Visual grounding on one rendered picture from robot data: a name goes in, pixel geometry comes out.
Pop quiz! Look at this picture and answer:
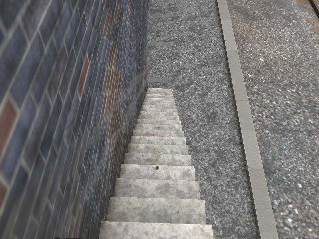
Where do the stairs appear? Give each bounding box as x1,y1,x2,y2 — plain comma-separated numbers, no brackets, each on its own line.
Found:
99,88,213,239

